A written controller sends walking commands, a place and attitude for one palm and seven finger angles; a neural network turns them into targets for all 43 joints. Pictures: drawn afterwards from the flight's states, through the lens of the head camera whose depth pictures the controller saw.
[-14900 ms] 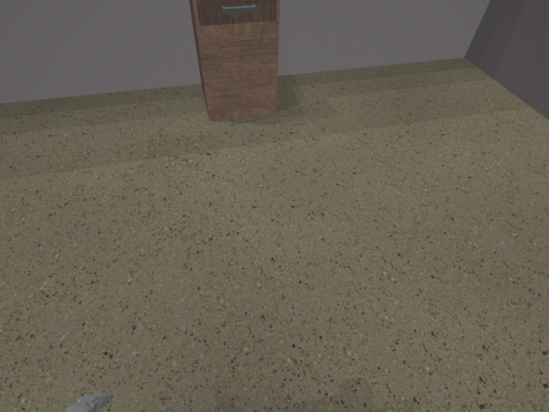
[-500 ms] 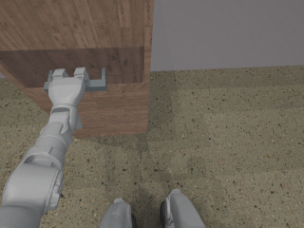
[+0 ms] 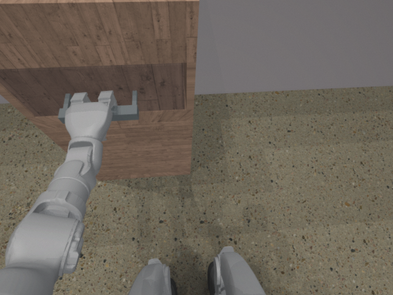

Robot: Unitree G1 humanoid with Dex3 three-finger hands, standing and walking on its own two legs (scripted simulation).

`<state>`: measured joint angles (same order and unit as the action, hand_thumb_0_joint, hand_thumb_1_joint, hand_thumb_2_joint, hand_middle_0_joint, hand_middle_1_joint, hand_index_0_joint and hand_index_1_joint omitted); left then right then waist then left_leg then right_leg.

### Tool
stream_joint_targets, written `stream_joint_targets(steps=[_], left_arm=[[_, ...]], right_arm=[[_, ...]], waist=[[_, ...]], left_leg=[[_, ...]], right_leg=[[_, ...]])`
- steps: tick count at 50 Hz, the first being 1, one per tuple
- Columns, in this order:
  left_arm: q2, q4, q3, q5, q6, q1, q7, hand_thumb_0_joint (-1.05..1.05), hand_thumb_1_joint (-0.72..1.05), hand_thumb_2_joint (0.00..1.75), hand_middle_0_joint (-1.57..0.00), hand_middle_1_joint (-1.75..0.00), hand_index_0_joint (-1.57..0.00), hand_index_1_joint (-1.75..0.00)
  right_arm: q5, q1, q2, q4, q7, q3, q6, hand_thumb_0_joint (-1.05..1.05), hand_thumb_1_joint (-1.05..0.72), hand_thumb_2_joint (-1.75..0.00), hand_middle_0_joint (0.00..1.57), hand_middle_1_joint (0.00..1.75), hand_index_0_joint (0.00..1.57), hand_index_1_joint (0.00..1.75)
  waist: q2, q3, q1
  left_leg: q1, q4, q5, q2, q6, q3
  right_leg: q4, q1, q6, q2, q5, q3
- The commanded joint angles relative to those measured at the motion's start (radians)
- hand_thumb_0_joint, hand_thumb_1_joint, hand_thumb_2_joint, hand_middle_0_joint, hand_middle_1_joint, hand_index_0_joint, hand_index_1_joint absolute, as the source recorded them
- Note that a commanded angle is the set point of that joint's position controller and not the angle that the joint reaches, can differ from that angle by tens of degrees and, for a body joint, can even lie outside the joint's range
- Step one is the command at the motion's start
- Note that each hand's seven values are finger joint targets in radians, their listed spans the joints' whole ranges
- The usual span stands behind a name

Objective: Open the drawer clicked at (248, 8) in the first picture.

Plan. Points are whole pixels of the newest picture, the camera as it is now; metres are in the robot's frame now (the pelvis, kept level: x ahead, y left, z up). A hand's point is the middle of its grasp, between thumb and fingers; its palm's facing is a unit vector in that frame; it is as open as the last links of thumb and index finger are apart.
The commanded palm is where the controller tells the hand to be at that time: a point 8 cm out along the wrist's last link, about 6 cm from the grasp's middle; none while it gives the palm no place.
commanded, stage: close the thumb around the handle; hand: left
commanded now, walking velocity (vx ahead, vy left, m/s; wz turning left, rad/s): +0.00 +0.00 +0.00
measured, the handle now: (101, 105) +0.53 +0.19 -0.03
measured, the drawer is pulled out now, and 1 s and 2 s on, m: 0.00 0.07 0.20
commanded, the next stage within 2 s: pull the drawer open in 0.14 s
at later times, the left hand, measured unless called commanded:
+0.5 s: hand (99, 136) +0.46 +0.20 -0.05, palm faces -0.06 -0.05 -1.00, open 5.9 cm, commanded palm +0.42 +0.19 +0.01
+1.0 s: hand (97, 161) +0.40 +0.19 -0.05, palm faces -0.04 -0.08 -1.00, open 6.0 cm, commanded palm +0.36 +0.20 +0.01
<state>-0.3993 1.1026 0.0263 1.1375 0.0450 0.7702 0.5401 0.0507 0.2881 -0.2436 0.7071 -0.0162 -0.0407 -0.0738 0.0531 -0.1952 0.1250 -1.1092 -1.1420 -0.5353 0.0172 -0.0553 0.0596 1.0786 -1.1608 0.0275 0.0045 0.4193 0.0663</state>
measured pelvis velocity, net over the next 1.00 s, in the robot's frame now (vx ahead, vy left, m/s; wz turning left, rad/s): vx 0.03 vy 0.01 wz -0.02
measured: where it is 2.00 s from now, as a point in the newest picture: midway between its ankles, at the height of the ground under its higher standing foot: outside the picture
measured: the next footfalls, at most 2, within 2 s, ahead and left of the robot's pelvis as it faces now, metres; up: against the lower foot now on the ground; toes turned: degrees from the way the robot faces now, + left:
none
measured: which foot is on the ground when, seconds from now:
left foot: down 0.00-1.00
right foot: down 0.00-1.00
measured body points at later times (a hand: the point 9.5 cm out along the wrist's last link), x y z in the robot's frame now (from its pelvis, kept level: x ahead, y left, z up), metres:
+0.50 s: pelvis +0.01 +0.00 +0.01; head +0.15 +0.00 +0.43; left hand +0.46 +0.20 +0.01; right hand +0.03 -0.26 -0.13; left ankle -0.01 +0.09 -0.64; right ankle +0.04 -0.11 -0.64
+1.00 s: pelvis +0.03 +0.01 +0.02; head +0.14 +0.00 +0.46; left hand +0.40 +0.20 +0.01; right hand +0.13 -0.26 -0.11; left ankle -0.01 +0.09 -0.64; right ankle +0.04 -0.11 -0.64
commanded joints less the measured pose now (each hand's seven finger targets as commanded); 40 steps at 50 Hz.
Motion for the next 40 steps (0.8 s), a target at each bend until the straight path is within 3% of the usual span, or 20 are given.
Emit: stream_joint_targets(steps=[1,4,7,10,12,13,17,19,21,26,29,32,34,36,37,40], left_arm=[[-0.185,-0.138,-0.032,-0.006,-0.014,0.347,0.030,0.00,0.90,0.90,-0.40,-1.35,-0.40,-1.35],[-0.181,-0.140,-0.015,-0.007,-0.018,0.392,0.027,0.00,0.90,0.90,-0.40,-1.35,-0.40,-1.35],[-0.210,-0.134,-0.040,-0.011,-0.019,0.387,0.023,0.00,0.90,0.90,-0.40,-1.35,-0.40,-1.35],[-0.186,-0.141,-0.018,-0.013,-0.017,0.407,0.018,0.00,0.90,0.90,-0.40,-1.35,-0.40,-1.35],[-0.198,-0.142,-0.033,-0.012,-0.011,0.386,0.019,0.00,0.90,0.90,-0.40,-1.35,-0.40,-1.35],[-0.183,-0.148,-0.026,-0.014,-0.010,0.359,0.017,0.00,0.90,0.90,-0.40,-1.35,-0.40,-1.35],[-0.161,-0.191,-0.043,-0.030,0.005,0.223,0.009,0.00,0.90,0.90,-0.40,-1.35,-0.40,-1.35],[-0.122,-0.207,-0.016,-0.031,0.011,0.192,0.009,0.00,0.90,0.90,-0.40,-1.35,-0.40,-1.35],[-0.124,-0.208,-0.027,-0.033,0.016,0.144,0.013,0.00,0.90,0.90,-0.40,-1.35,-0.40,-1.35],[-0.120,-0.271,-0.046,-0.024,0.017,0.028,0.035,0.00,0.90,0.90,-0.40,-1.35,-0.40,-1.35],[-0.088,-0.283,-0.022,-0.021,0.012,0.018,0.049,0.00,0.90,0.90,-0.40,-1.35,-0.40,-1.35],[-0.117,-0.297,-0.058,-0.017,0.000,-0.054,0.061,0.00,0.90,0.90,-0.40,-1.35,-0.40,-1.35],[-0.098,-0.323,-0.042,-0.013,-0.004,-0.055,0.068,0.00,0.90,0.90,-0.40,-1.35,-0.40,-1.35],[-0.108,-0.336,-0.059,-0.014,-0.012,-0.114,0.070,0.00,0.90,0.90,-0.40,-1.35,-0.40,-1.35],[-0.102,-0.337,-0.056,-0.013,-0.015,-0.122,0.071,0.00,0.90,0.90,-0.40,-1.35,-0.40,-1.35],[-0.093,-0.381,-0.062,-0.015,-0.027,-0.192,0.074,0.00,0.90,0.90,-0.40,-1.35,-0.40,-1.35]], right_arm=[[0.001,0.164,-0.171,-0.044,0.006,-0.060,0.008,0.00,-0.90,-0.90,0.20,0.30,0.20,0.30],[-0.001,0.161,-0.172,-0.048,0.010,-0.058,0.011,0.00,-0.90,-0.90,0.20,0.30,0.20,0.30],[0.000,0.166,-0.177,-0.042,0.011,-0.059,0.011,0.00,-0.90,-0.90,0.20,0.30,0.20,0.30],[-0.001,0.166,-0.172,-0.044,0.013,-0.056,0.011,0.00,-0.90,-0.90,0.20,0.30,0.20,0.30],[-0.001,0.169,-0.175,-0.045,0.012,-0.058,0.012,0.00,-0.90,-0.90,0.20,0.30,0.20,0.30],[0.000,0.166,-0.171,-0.051,0.011,-0.058,0.012,0.00,-0.90,-0.90,0.20,0.30,0.20,0.30],[-0.002,0.155,-0.164,-0.066,0.005,-0.063,0.003,0.00,-0.90,-0.90,0.20,0.30,0.20,0.30],[-0.005,0.146,-0.158,-0.070,0.003,-0.064,0.002,0.00,-0.90,-0.90,0.20,0.30,0.20,0.30],[-0.006,0.143,-0.159,-0.073,0.002,-0.066,-0.001,0.00,-0.90,-0.90,0.20,0.30,0.20,0.30],[-0.004,0.131,-0.152,-0.076,0.000,-0.072,-0.011,0.00,-0.90,-0.90,0.20,0.30,0.20,0.30],[-0.005,0.118,-0.149,-0.075,-0.002,-0.073,-0.013,0.00,-0.90,-0.90,0.20,0.30,0.20,0.30],[-0.002,0.106,-0.149,-0.080,-0.003,-0.072,-0.022,0.00,-0.90,-0.90,0.20,0.30,0.20,0.30],[-0.003,0.097,-0.143,-0.084,-0.003,-0.073,-0.023,0.00,-0.90,-0.90,0.20,0.30,0.20,0.30],[-0.003,0.086,-0.141,-0.092,-0.003,-0.072,-0.028,0.00,-0.90,-0.90,0.20,0.30,0.20,0.30],[-0.004,0.079,-0.141,-0.094,-0.003,-0.072,-0.029,0.00,-0.90,-0.90,0.20,0.30,0.20,0.30],[-0.004,0.062,-0.138,-0.111,-0.003,-0.072,-0.031,0.00,-0.90,-0.90,0.20,0.30,0.20,0.30]], waist=[[0.030,-0.473,0.028],[0.012,-0.461,0.047],[0.029,-0.476,0.038],[0.027,-0.471,0.044],[0.017,-0.486,0.037],[0.038,-0.490,0.026],[0.029,-0.523,-0.015],[0.024,-0.489,-0.017],[-0.003,-0.478,-0.024],[-0.004,-0.491,-0.054],[-0.030,-0.436,-0.044],[-0.031,-0.439,-0.067],[-0.031,-0.429,-0.060],[-0.020,-0.447,-0.080],[-0.040,-0.421,-0.074],[-0.029,-0.423,-0.091]], left_leg=[[0.307,0.116,0.428,-0.017,0.015,-0.085],[0.284,0.118,0.384,-0.019,0.010,-0.084],[0.306,0.116,0.407,-0.018,0.013,-0.087],[0.301,0.120,0.400,-0.018,0.013,-0.093],[0.305,0.116,0.406,-0.018,0.013,-0.092],[0.313,0.117,0.418,-0.020,0.014,-0.087],[0.359,0.129,0.479,-0.015,0.019,-0.083],[0.354,0.143,0.460,-0.011,0.019,-0.082],[0.347,0.150,0.456,-0.012,0.017,-0.077],[0.383,0.163,0.534,-0.010,0.019,-0.067],[0.362,0.172,0.507,-0.012,0.015,-0.059],[0.371,0.177,0.535,-0.016,0.017,-0.051],[0.377,0.182,0.534,-0.016,0.017,-0.049],[0.383,0.182,0.550,-0.020,0.019,-0.045],[0.380,0.184,0.544,-0.018,0.018,-0.044],[0.399,0.187,0.588,-0.019,0.020,-0.047]], right_leg=[[-0.099,0.303,0.013,0.031,-0.295,-0.036],[-0.109,0.302,0.011,0.029,-0.268,-0.040],[-0.103,0.297,0.012,0.030,-0.274,-0.038],[-0.101,0.293,0.014,0.030,-0.268,-0.035],[-0.098,0.297,0.012,0.030,-0.270,-0.035],[-0.100,0.305,0.014,0.031,-0.282,-0.037],[-0.101,0.354,0.016,0.034,-0.335,-0.035],[-0.111,0.356,0.017,0.034,-0.323,-0.033],[-0.116,0.375,0.016,0.035,-0.329,-0.035],[-0.121,0.427,0.018,0.033,-0.408,-0.039],[-0.137,0.431,0.018,0.032,-0.408,-0.042],[-0.138,0.464,0.020,0.031,-0.443,-0.046],[-0.143,0.470,0.019,0.030,-0.454,-0.046],[-0.139,0.490,0.021,0.029,-0.470,-0.051],[-0.142,0.484,0.020,0.029,-0.472,-0.049],[-0.141,0.499,0.022,0.029,-0.504,-0.051]])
